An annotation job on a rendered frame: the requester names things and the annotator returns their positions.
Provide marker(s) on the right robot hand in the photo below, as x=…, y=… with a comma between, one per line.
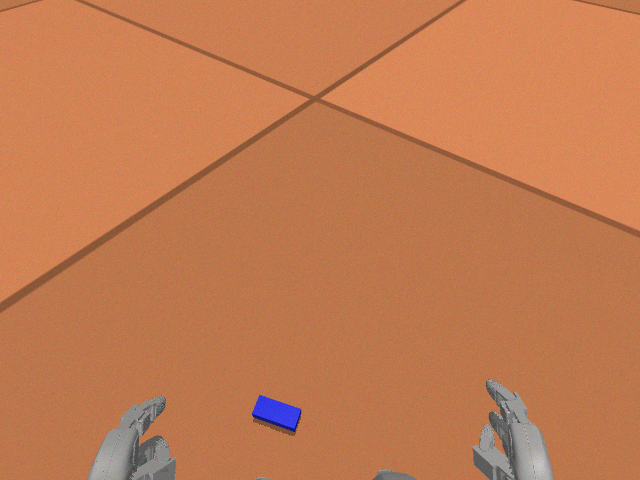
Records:
x=522, y=441

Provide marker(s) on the left robot hand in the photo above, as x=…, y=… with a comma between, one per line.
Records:
x=121, y=458

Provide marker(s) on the small box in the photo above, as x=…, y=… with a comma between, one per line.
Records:
x=276, y=413

